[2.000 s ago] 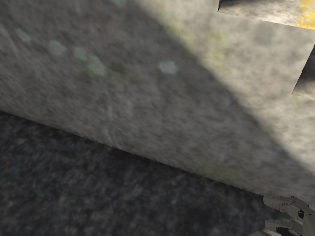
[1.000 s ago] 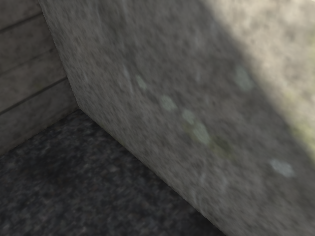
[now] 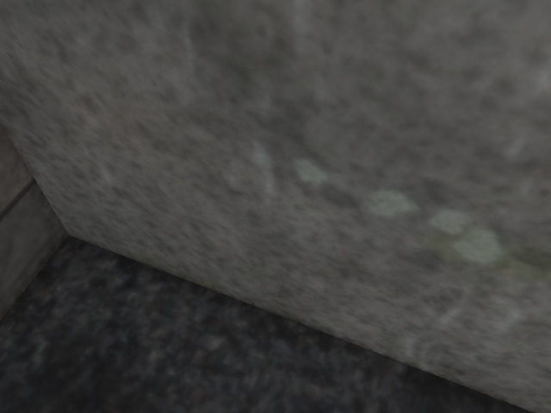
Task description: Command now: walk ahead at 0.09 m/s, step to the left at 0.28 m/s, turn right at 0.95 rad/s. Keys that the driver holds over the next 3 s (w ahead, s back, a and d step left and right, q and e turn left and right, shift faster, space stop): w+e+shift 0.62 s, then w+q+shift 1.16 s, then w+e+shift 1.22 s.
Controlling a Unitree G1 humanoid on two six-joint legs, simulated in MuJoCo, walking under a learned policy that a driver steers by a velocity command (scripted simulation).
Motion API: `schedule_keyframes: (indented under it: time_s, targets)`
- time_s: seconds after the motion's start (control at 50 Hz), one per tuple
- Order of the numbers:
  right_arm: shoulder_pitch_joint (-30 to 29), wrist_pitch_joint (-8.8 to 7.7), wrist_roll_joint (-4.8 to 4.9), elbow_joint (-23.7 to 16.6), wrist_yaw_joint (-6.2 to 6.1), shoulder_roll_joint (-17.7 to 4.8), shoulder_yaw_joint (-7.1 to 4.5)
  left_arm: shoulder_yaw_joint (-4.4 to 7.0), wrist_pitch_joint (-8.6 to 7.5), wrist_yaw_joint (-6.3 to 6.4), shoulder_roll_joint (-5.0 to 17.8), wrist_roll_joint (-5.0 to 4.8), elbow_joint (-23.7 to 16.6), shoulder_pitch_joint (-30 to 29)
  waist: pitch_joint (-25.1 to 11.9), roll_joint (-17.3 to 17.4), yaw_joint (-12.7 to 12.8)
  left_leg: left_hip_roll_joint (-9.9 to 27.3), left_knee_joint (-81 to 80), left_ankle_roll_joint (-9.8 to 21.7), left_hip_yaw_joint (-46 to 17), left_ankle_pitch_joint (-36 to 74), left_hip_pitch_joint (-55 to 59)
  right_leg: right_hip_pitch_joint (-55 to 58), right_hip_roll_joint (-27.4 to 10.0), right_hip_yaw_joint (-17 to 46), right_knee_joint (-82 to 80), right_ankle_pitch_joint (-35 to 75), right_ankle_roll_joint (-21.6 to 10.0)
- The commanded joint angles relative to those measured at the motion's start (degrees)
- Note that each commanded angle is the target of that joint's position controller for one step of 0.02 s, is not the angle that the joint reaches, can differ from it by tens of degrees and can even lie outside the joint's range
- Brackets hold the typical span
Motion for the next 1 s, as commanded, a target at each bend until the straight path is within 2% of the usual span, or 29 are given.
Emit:
schedule_keyframes:
  time_s: [0.02,0.06,0.1,0.12,0.14,0.2,0.3,0.34,0.44,0.46,0.48,0.5,0.52,0.54,0.56,0.6,0.62,0.66,0.68,0.7,0.76,0.8,0.82,0.84,0.86,0.88,0.92,0.94,1.0]
  targets:
    - [-6.9,-1.86,1.29,-4.8,-1.37,-5.6,-1.71,1.26,0.57,0.57,5.1,0.71,-1.2,4.5,-7.0,6.5,2.1,11.2,-7.2,11.5,-2.5,19.9,4.4,-1.5,-2.2,-5.3,9.1,5.2,1.5]
    - [-3.8,-2.85,2.17,-2.4,-2.03,-6.7,-2.04,-0.97,0.33,0.61,1.6,0.6,-4.7,-1.5,-7.6,8.4,0.1,13.2,-6.2,12.2,-2.7,28.9,10.6,-3.3,-4.1,-5.0,0.9,6.0,0.3]
    - [-3.3,-3.37,2.7,-1.1,-3.42,-7.8,-2.79,-2.21,0.44,-0.14,0.1,0.39,-6.8,-4.9,-10.3,8.4,-0.6,17.3,-5.5,14.1,-4.8,35.2,16.9,-3.8,-5.5,-3.8,-5.6,4.4,0.0]
    - [-4.4,-3.88,3.21,-2.2,-4.61,-9.8,-3.79,-2.06,1.54,-1.6,1.5,-0.05,-7.8,-8.5,-11.0,4.2,-2.4,26.0,-3.8,14.6,-13.5,48.3,23.6,-10.5,-5.6,0.3,-4.4,7.6,0.7]
    - [-3.0,-3.5,2.98,-1.3,-5.62,-11.0,-4.17,-1.69,2.28,-2.44,2.3,-0.09,-7.9,-7.1,-15.6,1.9,-1.5,28.5,-2.5,14.9,-13.5,51.0,28.4,-11.4,-6.1,2.8,-2.8,7.2,0.9]
    - [-5.4,-2.17,2.88,-1.1,-6.3,-11.1,-4.16,-1.69,3.06,-4.27,1.4,-1.01,-7.6,-7.4,-15.5,4.2,-1.4,26.2,-5.1,15.8,-5.3,41.1,24.7,-9.5,-6.4,-0.6,-2.5,5.5,3.1]
    - [-3.6,-0.23,1.39,2.2,-6.44,-12.8,-4.35,-2.78,1.52,-6.76,-2.7,-1.29,-8.3,-10.8,-12.5,7.1,-3.7,21.0,-7.6,13.6,5.6,27.5,19.9,-5.6,-6.5,-5.8,-9.3,5.3,3.3]
    - [-5.5,-0.02,1.8,2.6,-5.95,-13.0,-4.42,-2.68,1.13,-7.4,-3.0,-1.89,-7.7,-10.8,-13.0,7.4,-3.2,20.4,-7.6,12.7,8.9,22.8,17.7,-0.5,-6.1,-7.7,-15.6,6.1,2.4]
    - [-9.3,-0.24,4.8,4.2,-3.03,-13.0,-4.95,-0.62,2.49,-6.08,0.3,-1.33,-4.5,-5.3,-12.6,11.5,0.4,21.5,-6.0,8.1,12.9,8.5,12.4,13.2,-3.9,-11.9,-32.7,10.0,-2.8]
    - [-9.5,0.09,5.26,4.8,-2.81,-11.7,-4.73,0.0,2.59,-5.7,1.0,-1.16,-2.9,-2.6,-11.9,11.2,1.6,20.6,-3.3,5.6,14.3,4.9,10.5,16.9,-2.8,-12.3,-38.2,12.1,-4.9]
    - [-7.7,0.34,5.18,6.0,-2.59,-9.3,-4.2,0.99,2.53,-5.12,3.0,-0.96,-0.9,0.9,-9.2,8.1,2.6,17.9,2.7,2.1,16.4,-0.1,5.4,21.4,-1.6,-9.6,-44.2,15.3,-7.7]
    - [-7.4,0.52,3.11,5.6,-2.69,-7.6,-3.77,2.28,2.2,-4.56,6.8,-1.13,1.0,6.2,-5.9,-2.3,3.9,14.4,15.7,-2.1,17.6,-18.9,-10.2,31.0,-6.6,1.3,-46.1,40.0,-11.5]
    - [-13.4,-0.35,0.9,-0.8,-4.01,-5.6,-2.78,4.33,1.4,-4.67,16.6,1.59,0.6,7.1,-7.2,-13.9,2.8,6.3,30.1,-6.4,11.6,-32.7,-28.1,32.2,-18.5,29.2,-50.1,44.1,-22.9]
    - [-19.2,-1.4,1.1,-2.6,-5.15,-7.2,-2.42,4.72,-1.0,-5.34,15.7,3.68,-1.2,2.3,-11.3,-7.3,3.4,6.0,39.0,-6.3,-0.2,-30.1,-29.4,30.8,-18.7,29.5,-52.4,36.0,-26.0]
    - [-19.4,-1.79,2.76,-3.2,-5.67,-7.9,-2.31,4.38,-2.7,-5.35,13.9,1.88,-1.6,-1.7,-10.1,-7.7,0.6,4.9,39.7,-4.6,-2.9,-23.3,-31.0,29.4,-16.9,25.3,-54.1,31.0,-23.6]
    - [-14.1,-1.9,1.43,-0.2,-6.96,-11.5,-2.7,3.09,-2.76,-4.94,9.4,-0.78,-3.7,-8.9,-9.3,-5.0,-3.1,4.5,39.4,-4.2,-4.9,-11.9,-29.2,25.5,-12.7,18.4,-51.8,36.3,-18.0]
    - [-10.9,-1.9,0.62,1.1,-6.74,-10.9,-2.41,2.37,-2.1,-4.7,7.4,-1.44,-4.0,-9.1,-11.7,-3.0,-3.9,3.6,39.7,-4.2,-4.4,-8.4,-24.9,22.9,-11.1,15.4,-50.0,38.7,-16.3]
    - [-7.9,-1.47,0.94,2.3,-6.05,-8.6,-1.33,0.66,-1.45,-4.03,3.6,-1.06,-3.5,-7.2,-16.0,-3.9,-3.4,2.7,39.3,-4.7,-2.2,-3.6,-20.4,23.0,-10.4,10.8,-47.3,43.6,-15.3]
    - [3.3,-1.07,3.4,7.6,-8.3,-10.6,-1.83,-0.28,0.13,-6.71,1.4,0.22,-3.6,-7.1,-15.9,-5.3,-4.7,0.3,25.4,-1.8,3.7,-3.4,-10.1,18.9,-1.4,-0.2,-45.8,34.0,-16.7]
    - [2.7,-1.25,3.82,9.1,-9.11,-10.7,-1.85,-0.25,0.67,-8.31,1.7,1.34,-3.9,-4.3,-13.5,-9.5,-1.8,0.1,19.0,-0.7,6.3,-2.3,-3.3,15.0,0.7,-0.3,-48.4,20.7,-16.3]
    - [-1.2,-1.54,4.0,8.1,-10.34,-10.7,-1.4,-1.63,1.37,-10.09,1.5,2.36,-3.2,-0.5,-6.3,-13.4,1.5,0.9,14.9,2.9,7.5,-5.4,0.4,12.0,-3.0,5.2,-50.1,9.9,-17.9]
    - [3.7,-1.88,4.41,9.6,-10.14,-10.7,-1.13,-3.09,1.27,-10.11,-2.1,2.52,-2.3,0.0,-4.7,-10.9,-1.6,4.8,4.5,5.4,3.1,-3.3,6.2,10.1,-1.1,3.5,-41.8,6.6,-15.7]
    - [7.6,-2.1,3.28,10.4,-9.74,-13.1,-1.38,-4.09,1.06,-9.62,-5.1,3.35,-2.5,0.3,-4.5,-3.2,-3.1,11.6,0.3,7.2,-6.1,-0.4,12.6,3.2,2.6,-1.0,-28.7,5.9,-11.9]
    - [7.9,-2.23,1.11,8.5,-9.88,-22.4,-2.77,-4.1,0.86,-9.08,-4.4,4.28,-4.9,3.9,-4.9,14.2,-0.1,30.7,-8.5,19.7,-36.7,6.9,13.8,-8.6,7.0,-4.7,-10.5,-9.9,-4.7]
    - [8.3,-3.17,0.35,10.0,-10.1,-21.0,-2.53,-2.69,0.94,-8.56,1.3,3.09,-4.8,1.4,-5.9,11.7,-1.8,33.4,-14.4,22.1,-47.4,-4.6,6.2,-7.1,5.5,2.9,0.7,-4.0,-2.8]
    - [5.0,-4.03,1.18,10.0,-10.04,-19.1,-1.98,-1.62,1.54,-8.01,4.4,2.07,-5.1,1.0,-3.8,10.1,0.7,29.7,-14.7,16.9,-41.1,-13.0,1.6,-5.1,3.5,5.7,5.6,2.4,-2.2]
    - [1.4,-3.45,3.32,10.1,-9.81,-16.6,-1.46,-1.53,2.24,-7.27,4.3,3.86,-5.3,0.1,-1.7,10.2,1.5,21.1,-13.3,10.0,-26.9,-13.2,-1.1,-3.1,2.3,4.3,4.6,9.2,-0.5]
    - [0.6,-2.93,3.78,9.5,-9.85,-16.7,-1.58,-1.45,1.95,-7.35,3.8,3.77,-5.8,-0.2,-1.8,10.5,1.4,18.1,-12.3,8.5,-22.2,-11.3,-1.9,-0.9,2.2,3.7,0.0,10.5,-0.3]
    - [0.2,-1.59,3.24,6.9,-9.98,-17.6,-2.63,-3.06,0.95,-7.44,-2.5,2.13,-6.4,0.1,-5.7,14.7,0.0,12.7,-9.9,6.9,-14.5,0.4,0.1,6.9,4.4,-0.7,-16.4,7.5,1.5]
Next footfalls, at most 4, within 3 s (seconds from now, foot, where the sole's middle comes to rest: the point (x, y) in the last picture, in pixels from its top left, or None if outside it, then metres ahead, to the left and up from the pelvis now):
0.50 right None -0.06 -0.12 -0.77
0.82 left None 0.07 0.02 -0.77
1.12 right None -0.12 -0.29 -0.77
1.54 left None -0.05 -0.01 -0.77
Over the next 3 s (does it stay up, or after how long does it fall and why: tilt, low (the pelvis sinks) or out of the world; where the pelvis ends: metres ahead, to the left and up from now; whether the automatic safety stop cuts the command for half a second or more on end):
stays up -0.04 0.25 0.01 its command is cut before an obstacle from the start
